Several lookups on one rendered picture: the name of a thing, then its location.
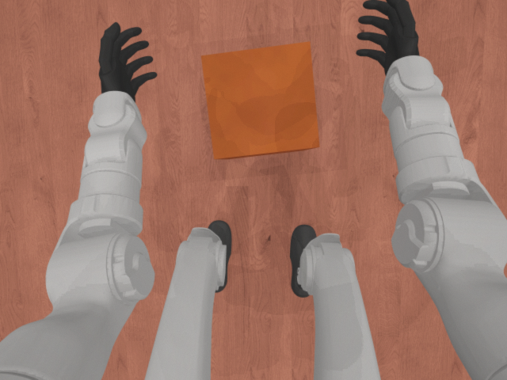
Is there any robot left upper arm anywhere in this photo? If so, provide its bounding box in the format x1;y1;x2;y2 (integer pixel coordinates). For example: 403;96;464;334
0;232;155;380

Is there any robot right upper arm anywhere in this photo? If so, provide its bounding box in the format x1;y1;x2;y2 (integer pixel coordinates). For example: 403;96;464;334
391;196;507;380

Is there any left robot foot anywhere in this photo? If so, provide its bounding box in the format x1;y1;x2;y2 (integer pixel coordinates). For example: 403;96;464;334
208;220;231;293

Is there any left robot hand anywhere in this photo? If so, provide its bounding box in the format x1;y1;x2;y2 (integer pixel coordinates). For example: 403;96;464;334
98;22;157;102

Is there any robot foot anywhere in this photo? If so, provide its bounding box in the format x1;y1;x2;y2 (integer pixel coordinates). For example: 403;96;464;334
208;220;231;293
290;225;316;298

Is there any left robot forearm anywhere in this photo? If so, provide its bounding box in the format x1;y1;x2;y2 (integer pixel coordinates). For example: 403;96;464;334
46;91;147;301

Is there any carton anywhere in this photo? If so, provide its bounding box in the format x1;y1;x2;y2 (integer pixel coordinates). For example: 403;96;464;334
201;41;320;159

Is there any right robot forearm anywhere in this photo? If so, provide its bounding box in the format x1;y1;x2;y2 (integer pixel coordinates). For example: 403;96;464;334
382;55;507;221

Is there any right robot hand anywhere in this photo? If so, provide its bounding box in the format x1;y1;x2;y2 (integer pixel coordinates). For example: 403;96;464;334
356;0;420;75

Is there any right robot foot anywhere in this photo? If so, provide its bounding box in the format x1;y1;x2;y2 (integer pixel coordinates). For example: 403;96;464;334
290;225;316;298

